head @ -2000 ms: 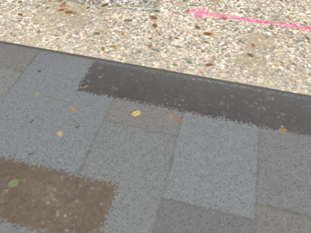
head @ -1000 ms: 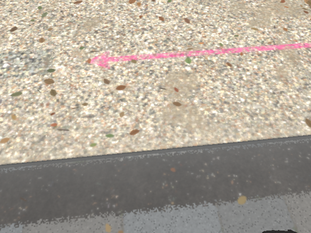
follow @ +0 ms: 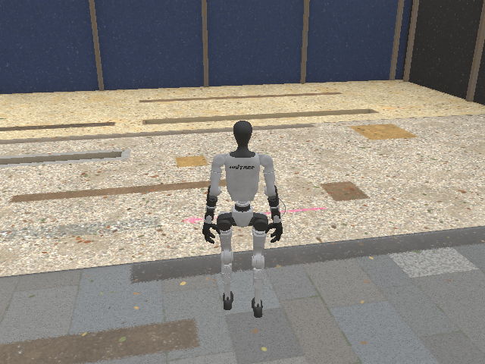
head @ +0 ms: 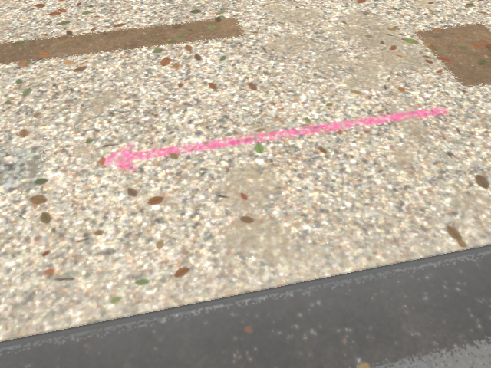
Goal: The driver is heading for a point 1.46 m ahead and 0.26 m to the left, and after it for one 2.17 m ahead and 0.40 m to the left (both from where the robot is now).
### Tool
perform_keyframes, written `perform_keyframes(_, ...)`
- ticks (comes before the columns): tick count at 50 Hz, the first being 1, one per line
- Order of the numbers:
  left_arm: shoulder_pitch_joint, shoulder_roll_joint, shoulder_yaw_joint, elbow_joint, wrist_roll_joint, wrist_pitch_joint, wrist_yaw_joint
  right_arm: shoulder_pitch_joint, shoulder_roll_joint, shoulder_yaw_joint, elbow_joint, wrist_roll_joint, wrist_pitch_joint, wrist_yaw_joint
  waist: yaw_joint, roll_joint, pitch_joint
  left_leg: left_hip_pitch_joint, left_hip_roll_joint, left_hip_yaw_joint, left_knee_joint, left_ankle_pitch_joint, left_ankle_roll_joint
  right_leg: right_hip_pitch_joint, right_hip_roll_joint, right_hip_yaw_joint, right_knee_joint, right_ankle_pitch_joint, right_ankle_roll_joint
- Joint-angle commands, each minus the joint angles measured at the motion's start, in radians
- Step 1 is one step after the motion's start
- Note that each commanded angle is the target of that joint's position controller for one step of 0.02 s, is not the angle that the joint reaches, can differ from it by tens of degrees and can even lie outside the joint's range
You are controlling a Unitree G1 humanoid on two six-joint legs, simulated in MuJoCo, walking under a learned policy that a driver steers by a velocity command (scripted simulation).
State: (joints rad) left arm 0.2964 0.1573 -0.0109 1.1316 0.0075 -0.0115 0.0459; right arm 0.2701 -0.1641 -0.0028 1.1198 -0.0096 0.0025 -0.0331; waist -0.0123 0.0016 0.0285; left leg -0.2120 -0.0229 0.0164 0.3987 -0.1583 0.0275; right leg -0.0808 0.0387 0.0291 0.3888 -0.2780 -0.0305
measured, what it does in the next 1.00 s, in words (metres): walks ahead: right foot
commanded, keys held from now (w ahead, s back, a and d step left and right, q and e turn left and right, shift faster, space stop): no key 0.16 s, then w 0.84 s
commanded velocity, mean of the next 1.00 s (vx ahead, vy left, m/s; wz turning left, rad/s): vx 0.30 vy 0.00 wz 0.00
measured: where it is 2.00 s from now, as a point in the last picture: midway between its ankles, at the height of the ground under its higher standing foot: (238, 250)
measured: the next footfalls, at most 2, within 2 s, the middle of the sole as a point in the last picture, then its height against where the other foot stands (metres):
right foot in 0.94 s outside the picture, level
left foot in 1.50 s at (207, 281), level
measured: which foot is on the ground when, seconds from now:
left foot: down 0.00-0.96, up 0.98-1.00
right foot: down 0.00-0.48, up 0.50-0.92, down 0.94-1.00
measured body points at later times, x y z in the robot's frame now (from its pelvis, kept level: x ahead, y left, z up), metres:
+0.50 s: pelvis +0.08 +0.04 -0.02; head +0.09 +0.06 +0.43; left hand -0.01 +0.27 -0.17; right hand +0.12 -0.21 -0.15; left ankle +0.09 +0.12 -0.74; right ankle -0.04 -0.10 -0.73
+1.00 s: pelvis +0.34 +0.03 -0.03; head +0.38 +0.03 +0.42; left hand +0.50 +0.26 -0.15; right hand +0.25 -0.19 -0.17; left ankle +0.12 +0.12 -0.67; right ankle +0.44 -0.02 -0.74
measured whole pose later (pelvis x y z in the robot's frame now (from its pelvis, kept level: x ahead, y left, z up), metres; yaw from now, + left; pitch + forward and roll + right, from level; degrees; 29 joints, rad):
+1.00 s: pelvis +0.34 +0.03 -0.03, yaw +0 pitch +0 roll -1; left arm 0.05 0.18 0.05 0.93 0.03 -0.07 -0.01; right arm 0.47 -0.16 -0.02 1.12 -0.01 -0.08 -0.01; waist -0.02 0.02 0.07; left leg -0.06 -0.04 0.02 0.93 -0.44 0.09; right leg -0.44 0.06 -0.14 0.59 -0.15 -0.14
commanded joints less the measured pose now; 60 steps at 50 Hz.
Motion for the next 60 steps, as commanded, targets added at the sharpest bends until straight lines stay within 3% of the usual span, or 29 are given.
perform_keyframes(1, 0.068, 0.077, 0.01, -0.001, 0.0, -0.004, 0.004, 0.058, -0.081, -0.012, 0.0, 0.0, -0.003, -0.004, -0.002, -0.006, 0.04, 0.066, 0.106, -0.11, -0.049, 0.096, 0.021, -0.111, -0.112, 0.091, -0.08, 0.15, -0.031)
perform_keyframes(8, 0.084, 0.064, 0.008, 0.015, 0.001, -0.004, 0.007, 0.06, -0.067, -0.011, 0.021, 0.0, -0.001, -0.007, 0.0, -0.005, 0.047, 0.065, 0.105, -0.109, -0.048, 0.096, 0.02, -0.107, -0.112, 0.089, -0.081, 0.151, -0.031)
perform_keyframes(11, 0.115, 0.091, 0.022, 0.02, 0.007, 0.002, 0.004, 0.057, -0.077, -0.019, 0.018, -0.003, 0.006, -0.003, 0.01, -0.034, 0.055, 0.018, 0.043, -0.069, 0.011, -0.229, 0.038, -0.131, -0.088, 0.105, -0.098, -0.216, -0.067)
perform_keyframes(14, 0.192, 0.133, 0.045, 0.018, 0.004, 0.006, 0.001, -0.017, -0.046, -0.018, -0.033, -0.017, 0.001, 0.015, 0.059, -0.131, 0.174, -0.223, -0.021, 0.009, 0.203, -0.349, 0.041, -0.122, -0.213, 0.311, -0.218, -0.557, -0.163)
perform_keyframes(15, 0.199, 0.148, 0.054, 0.02, 0.006, 0.002, 0.002, -0.04, -0.03, -0.015, -0.054, -0.029, -0.009, 0.021, 0.063, -0.16, 0.211, -0.282, -0.001, 0.045, 0.283, -0.275, 0.039, -0.105, -0.286, 0.385, -0.255, -0.555, -0.2)
perform_keyframes(17, 0.204, 0.152, 0.063, 0.015, 0.016, -0.013, -0.002, -0.079, -0.057, -0.024, -0.094, -0.029, -0.033, 0.029, 0.067, -0.138, 0.221, -0.367, 0.047, 0.024, 0.365, -0.27, 0.045, -0.058, -0.334, 0.424, -0.266, -0.432, -0.235)
perform_keyframes(19, 0.194, 0.149, 0.069, 0.009, 0.02, -0.031, -0.007, -0.087, -0.074, -0.034, -0.12, -0.019, -0.055, 0.04, 0.052, -0.117, 0.202, -0.369, 0.065, 0.019, 0.327, -0.277, 0.048, -0.006, -0.32, 0.365, -0.23, -0.277, -0.224)
perform_keyframes(21, 0.151, 0.152, 0.073, -0.005, 0.011, -0.042, -0.01, -0.023, -0.064, -0.041, -0.117, -0.005, -0.069, 0.048, 0.001, -0.11, 0.167, -0.186, 0.036, 0.059, 0.196, -0.184, 0.05, -0.074, -0.271, 0.268, -0.173, -0.146, -0.187)
perform_keyframes(22, 0.109, 0.15, 0.073, -0.018, 0.004, -0.045, -0.012, 0.083, -0.052, -0.046, -0.083, 0.001, -0.072, 0.048, -0.056, -0.092, 0.14, 0.016, -0.002, 0.088, 0.105, -0.128, 0.051, -0.184, -0.227, 0.201, -0.11, -0.086, -0.159)
perform_keyframes(23, 0.089, 0.135, 0.068, -0.03, 0.006, -0.054, -0.017, 0.217, -0.074, -0.062, -0.036, 0.001, -0.076, 0.042, -0.11, -0.028, 0.09, 0.243, -0.018, 0.056, 0.059, -0.125, 0.055, -0.301, -0.168, 0.13, 0.028, 0.024, -0.129)
perform_keyframes(24, 0.06, 0.072, 0.049, -0.067, 0.003, -0.065, -0.029, 0.363, -0.167, -0.088, -0.012, -0.014, -0.083, 0.029, -0.168, 0.204, 0.024, 0.397, 0.211, -0.288, -0.129, -0.354, 0.106, -0.446, -0.043, -0.024, 0.365, 0.001, -0.072)
perform_keyframes(25, 0.066, 0.067, 0.051, -0.1, 0.018, -0.07, -0.039, 0.466, -0.232, -0.102, 0.027, -0.006, -0.069, 0.031, -0.156, 0.345, -0.01, 0.438, 0.387, -0.655, -0.266, -0.484, 0.191, -0.604, 0.043, -0.076, 0.627, -0.258, -0.054)
perform_keyframes(26, 0.021, 0.109, 0.062, -0.108, 0.039, -0.064, -0.045, 0.342, -0.167, -0.083, -0.002, -0.01, -0.057, 0.027, -0.085, 0.149, 0.08, 0.32, 0.388, -0.618, -0.259, -0.538, 0.19, -0.642, -0.04, -0.008, 0.762, -0.207, -0.071)
perform_keyframes(27, -0.002, 0.083, 0.057, -0.112, 0.034, -0.068, -0.056, 0.229, -0.142, -0.074, -0.047, -0.013, -0.062, 0.031, -0.047, 0.051, 0.128, 0.225, 0.358, -0.525, -0.259, -0.461, 0.179, -0.638, -0.08, 0.008, 0.781, -0.094, -0.078)
perform_keyframes(28, 0.003, 0.063, 0.054, -0.107, 0.024, -0.074, -0.064, 0.166, -0.132, -0.068, -0.069, -0.013, -0.069, 0.031, -0.015, 0.019, 0.125, 0.177, 0.316, -0.424, -0.272, -0.331, 0.163, -0.599, -0.107, 0.009, 0.755, -0.013, -0.073)
perform_keyframes(30, 0.021, 0.065, 0.059, -0.102, 0.031, -0.063, -0.071, 0.156, -0.092, -0.05, -0.067, -0.008, -0.088, 0.027, 0.015, 0.034, 0.095, 0.165, 0.252, -0.279, -0.278, -0.116, 0.14, -0.553, -0.122, -0.016, 0.709, 0.046, -0.052)
perform_keyframes(32, 0.001, 0.076, 0.066, -0.113, 0.029, -0.048, -0.074, 0.221, -0.086, -0.041, -0.039, -0.005, -0.1, 0.022, 0.018, 0.057, 0.079, 0.206, 0.231, -0.199, -0.259, 0.104, 0.136, -0.579, -0.111, -0.051, 0.689, 0.071, -0.037)
perform_keyframes(36, -0.182, 0.065, 0.061, -0.186, 0.023, -0.034, -0.077, 0.285, -0.086, -0.028, -0.019, -0.007, -0.104, 0.019, -0.006, 0.071, 0.106, 0.211, 0.206, -0.108, -0.256, 0.349, 0.142, -0.646, -0.095, -0.107, 0.557, 0.137, -0.013)
perform_keyframes(41, -0.357, 0.053, 0.045, -0.259, 0.007, -0.035, -0.078, 0.309, -0.095, -0.022, -0.008, -0.007, -0.11, 0.011, -0.03, 0.093, 0.131, 0.195, 0.197, -0.049, -0.261, 0.507, 0.134, -0.51, -0.044, -0.169, 0.258, 0.23, -0.035)
perform_keyframes(44, -0.297, 0.089, 0.058, -0.259, 0.007, -0.042, -0.064, 0.278, -0.12, -0.028, -0.007, -0.01, -0.115, 0.007, 0.02, 0.096, 0.082, 0.267, 0.223, -0.024, -0.149, 0.805, 0.124, -0.379, -0.002, -0.173, 0.2, 0.191, -0.092)
perform_keyframes(46, -0.069, 0.131, 0.083, -0.188, 0.007, -0.055, -0.049, 0.248, -0.143, -0.036, -0.012, -0.014, -0.109, 0.004, 0.116, 0.096, -0.04, 0.292, 0.218, -0.006, 0.119, 0.95, 0.111, -0.159, 0.042, -0.166, 0.159, 0.143, -0.133)
perform_keyframes(47, 0.083, 0.159, 0.1, -0.141, 0.018, -0.063, -0.04, 0.234, -0.147, -0.038, -0.017, -0.008, -0.106, 0.007, 0.182, 0.076, -0.111, 0.188, 0.19, 0.013, 0.33, 0.801, 0.101, 0.044, 0.001, -0.122, 0.098, 0.149, -0.157)
perform_keyframes(48, 0.227, 0.248, 0.124, -0.12, 0.043, -0.066, -0.032, 0.26, -0.098, -0.027, -0.044, -0.004, -0.104, 0.014, 0.204, -0.042, -0.23, -0.001, 0.122, 0.052, 0.656, 0.369, 0.094, 0.255, -0.25, 0.168, 0.079, -0.022, -0.207)
perform_keyframes(49, 0.198, 0.271, 0.132, -0.129, 0.031, -0.052, -0.043, 0.358, -0.035, -0.029, -0.047, 0.029, -0.101, 0.03, 0.125, -0.235, -0.319, -0.322, -0.08, 0.008, 1.019, -0.356, 0.064, 0.413, -0.465, 0.713, -0.11, -0.132, -0.365)
perform_keyframes(50, 0.064, 0.233, 0.123, -0.148, 0.004, -0.048, -0.052, 0.253, -0.113, -0.045, -0.07, 0.004, -0.095, 0.027, 0.09, -0.068, -0.184, -0.423, 0.004, -0.079, 1.038, -0.265, 0.086, 0.286, -0.414, 0.637, -0.165, -0.235, -0.329)
perform_keyframes(52, -0.049, 0.116, 0.09, -0.155, 0.004, -0.066, -0.056, 0.123, -0.094, -0.048, -0.108, -0.005, -0.099, 0.034, 0.037, 0.031, 0.012, -0.39, 0.079, -0.071, 0.916, -0.133, 0.086, 0.011, -0.343, 0.378, -0.221, -0.057, -0.263)
perform_keyframes(54, -0.024, 0.068, 0.07, -0.124, 0.008, -0.086, -0.045, 0.15, -0.051, -0.045, -0.101, -0.03, -0.074, 0.041, -0.019, 0.009, 0.024, -0.282, 0.111, -0.071, 0.819, -0.117, 0.066, -0.11, -0.269, 0.225, -0.237, 0.108, -0.21)
perform_keyframes(56, 0.032, 0.086, 0.068, -0.102, 0.007, -0.101, -0.041, 0.142, -0.041, -0.046, -0.11, -0.033, -0.054, 0.049, -0.033, -0.014, 0.028, -0.282, 0.115, -0.048, 0.765, -0.107, 0.047, -0.126, -0.245, 0.159, -0.246, 0.221, -0.205)
perform_keyframes(60, 0.109, 0.124, 0.068, -0.09, 0.005, -0.103, -0.042, -0.049, -0.071, -0.05, -0.183, -0.029, -0.037, 0.058, -0.007, -0.031, 0.076, -0.424, 0.142, -0.002, 0.6, 0.028, 0.012, -0.085, -0.214, 0.082, -0.29, 0.286, -0.19)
